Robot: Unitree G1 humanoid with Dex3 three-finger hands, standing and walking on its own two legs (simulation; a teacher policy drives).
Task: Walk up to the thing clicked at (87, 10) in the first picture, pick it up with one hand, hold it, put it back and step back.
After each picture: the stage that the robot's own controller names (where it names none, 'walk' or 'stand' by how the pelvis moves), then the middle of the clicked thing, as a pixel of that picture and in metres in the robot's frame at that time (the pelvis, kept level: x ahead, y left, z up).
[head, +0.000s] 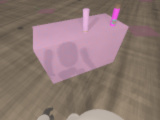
stand; (85, 21) +1.02 +0.14 +0.10
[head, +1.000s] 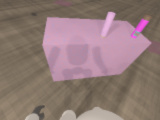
walk; (106, 26) +0.90 -0.09 +0.12
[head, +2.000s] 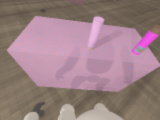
walk; (94, 35) +0.62 +0.04 +0.13
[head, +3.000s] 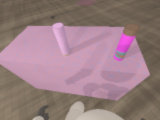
walk; (62, 41) +0.52 +0.26 +0.14
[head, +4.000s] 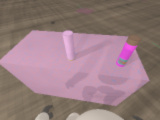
walk; (69, 47) +0.52 +0.21 +0.10
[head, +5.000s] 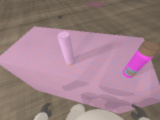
stand; (67, 50) +0.43 +0.20 +0.13
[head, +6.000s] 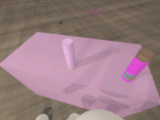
stand; (70, 56) +0.43 +0.19 +0.10
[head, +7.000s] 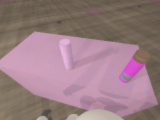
stand; (67, 56) +0.42 +0.20 +0.10
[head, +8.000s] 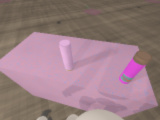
stand; (67, 57) +0.41 +0.20 +0.10
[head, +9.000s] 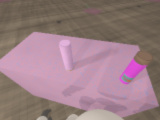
stand; (67, 57) +0.41 +0.20 +0.10
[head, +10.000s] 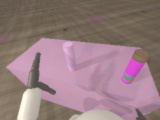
rise first; (70, 58) +0.42 +0.21 +0.10
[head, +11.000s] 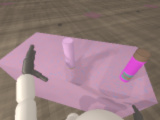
go down; (69, 55) +0.44 +0.20 +0.11
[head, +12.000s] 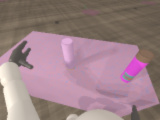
go down; (69, 56) +0.42 +0.19 +0.11
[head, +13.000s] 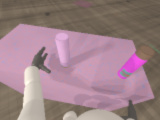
close in; (64, 53) +0.42 +0.19 +0.12
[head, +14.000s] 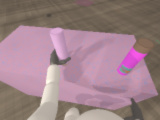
close; (61, 49) +0.43 +0.21 +0.14
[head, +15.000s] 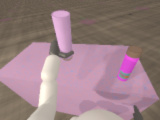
lift; (64, 40) +0.35 +0.16 +0.32
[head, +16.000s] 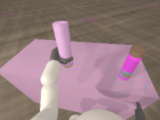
lift; (64, 47) +0.36 +0.18 +0.27
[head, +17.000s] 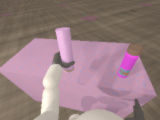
hold; (66, 51) +0.36 +0.17 +0.23
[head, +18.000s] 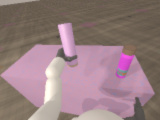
hold; (69, 46) +0.38 +0.15 +0.27
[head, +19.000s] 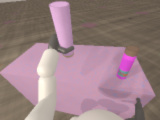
crouch; (64, 35) +0.33 +0.15 +0.36
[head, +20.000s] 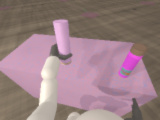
crouch; (63, 44) +0.39 +0.19 +0.24
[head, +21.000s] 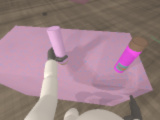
lower; (59, 48) +0.45 +0.21 +0.13
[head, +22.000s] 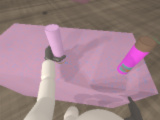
lower; (57, 47) +0.44 +0.22 +0.15
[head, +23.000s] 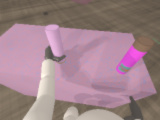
lower; (57, 47) +0.44 +0.22 +0.15
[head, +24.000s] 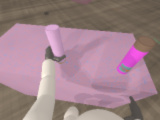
lower; (57, 47) +0.44 +0.22 +0.15
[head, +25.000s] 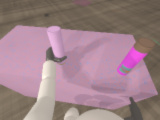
loosen; (58, 48) +0.44 +0.22 +0.15
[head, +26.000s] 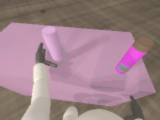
withdraw; (55, 48) +0.43 +0.23 +0.15
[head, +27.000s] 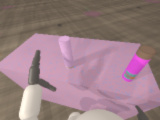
sink last; (67, 54) +0.43 +0.22 +0.13
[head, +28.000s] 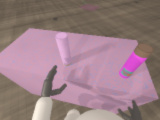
stand; (64, 51) +0.44 +0.22 +0.12
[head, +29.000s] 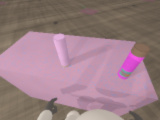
stand; (62, 52) +0.43 +0.23 +0.13
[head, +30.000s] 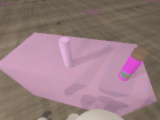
stand; (66, 54) +0.45 +0.22 +0.10
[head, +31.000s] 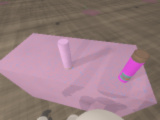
stand; (66, 56) +0.43 +0.22 +0.10
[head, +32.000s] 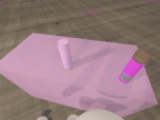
stand; (66, 56) +0.42 +0.21 +0.10
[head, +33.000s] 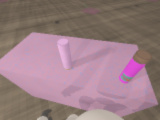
stand; (65, 56) +0.42 +0.21 +0.10
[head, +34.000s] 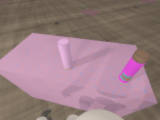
walk; (66, 56) +0.43 +0.21 +0.10
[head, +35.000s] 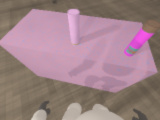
walk; (74, 30) +0.59 +0.18 +0.12
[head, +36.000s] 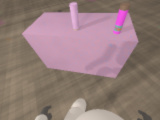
walk; (75, 18) +0.88 +0.27 +0.12
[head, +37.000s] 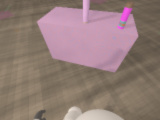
stand; (85, 11) +1.09 +0.17 +0.12
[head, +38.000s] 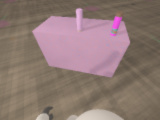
stand; (79, 21) +1.04 +0.21 +0.10
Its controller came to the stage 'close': yes
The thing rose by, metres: 0.24
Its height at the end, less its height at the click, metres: +0.00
